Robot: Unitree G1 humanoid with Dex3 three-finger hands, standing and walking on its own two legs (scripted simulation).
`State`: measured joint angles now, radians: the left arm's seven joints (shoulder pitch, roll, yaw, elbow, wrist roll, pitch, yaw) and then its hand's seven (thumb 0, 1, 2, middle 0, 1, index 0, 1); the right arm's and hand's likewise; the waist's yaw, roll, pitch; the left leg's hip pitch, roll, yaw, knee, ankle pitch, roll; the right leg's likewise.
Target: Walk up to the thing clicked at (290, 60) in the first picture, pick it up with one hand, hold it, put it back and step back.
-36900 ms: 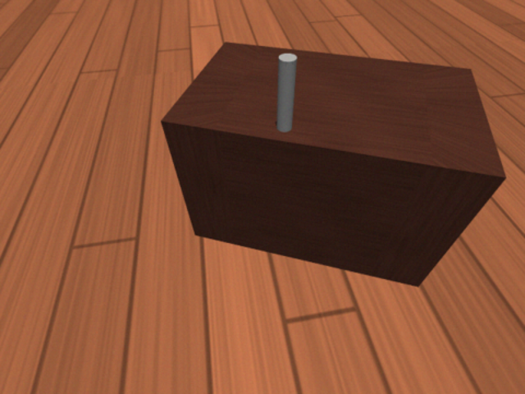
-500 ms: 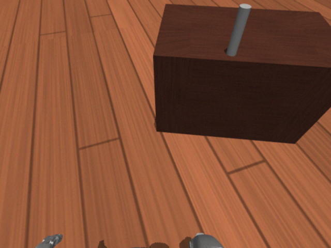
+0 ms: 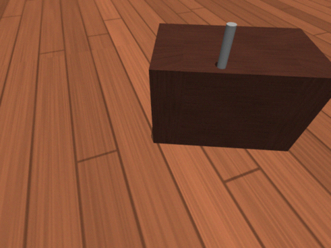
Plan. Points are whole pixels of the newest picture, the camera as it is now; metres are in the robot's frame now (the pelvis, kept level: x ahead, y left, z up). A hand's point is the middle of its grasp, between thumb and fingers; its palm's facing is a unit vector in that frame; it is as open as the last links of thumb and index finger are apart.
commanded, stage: step back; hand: right
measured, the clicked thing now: (226, 47) +1.02 -0.24 -0.01
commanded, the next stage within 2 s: stand in 0.38 s
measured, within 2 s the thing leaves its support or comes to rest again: neither
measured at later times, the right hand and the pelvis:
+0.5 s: hand out of the picture +0.13 -0.25 -0.14, palm faces -0.02 +0.94 -0.34, open 7.4 cm; pelvis +0.02 +0.00 +0.01, yaw +0 degrees
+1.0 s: hand out of the picture +0.08 -0.26 -0.14, palm faces -0.03 +0.94 -0.33, open 7.4 cm; pelvis -0.01 -0.01 +0.01, yaw +1 degrees
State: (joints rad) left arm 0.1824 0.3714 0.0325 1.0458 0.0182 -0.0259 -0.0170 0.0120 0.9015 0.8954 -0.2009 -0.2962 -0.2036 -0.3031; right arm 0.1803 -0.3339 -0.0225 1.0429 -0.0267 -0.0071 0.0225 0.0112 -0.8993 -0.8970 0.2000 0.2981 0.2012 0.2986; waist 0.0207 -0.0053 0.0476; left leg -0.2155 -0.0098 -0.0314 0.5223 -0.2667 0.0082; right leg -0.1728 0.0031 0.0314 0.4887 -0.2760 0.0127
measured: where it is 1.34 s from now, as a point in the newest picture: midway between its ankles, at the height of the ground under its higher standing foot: outside the picture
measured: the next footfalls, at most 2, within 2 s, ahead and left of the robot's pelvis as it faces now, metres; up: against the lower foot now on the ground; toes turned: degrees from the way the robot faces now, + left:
none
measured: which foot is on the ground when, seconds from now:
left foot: down 0.00-1.00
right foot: down 0.00-1.00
